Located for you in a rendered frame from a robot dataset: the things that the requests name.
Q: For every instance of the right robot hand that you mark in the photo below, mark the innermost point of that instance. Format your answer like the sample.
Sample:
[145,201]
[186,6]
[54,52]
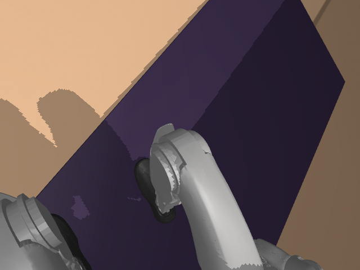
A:
[272,257]

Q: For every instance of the left robot foot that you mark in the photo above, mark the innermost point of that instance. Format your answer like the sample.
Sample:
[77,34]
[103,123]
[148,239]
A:
[71,241]

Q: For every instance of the right robot arm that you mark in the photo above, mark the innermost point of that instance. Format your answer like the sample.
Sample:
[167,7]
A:
[296,262]

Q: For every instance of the right robot foot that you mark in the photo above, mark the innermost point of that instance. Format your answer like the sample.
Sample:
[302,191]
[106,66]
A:
[142,176]

